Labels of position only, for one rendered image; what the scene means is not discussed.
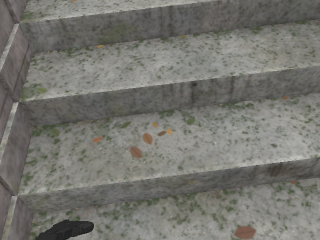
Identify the left robot hand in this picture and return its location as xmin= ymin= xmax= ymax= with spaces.
xmin=35 ymin=219 xmax=94 ymax=240

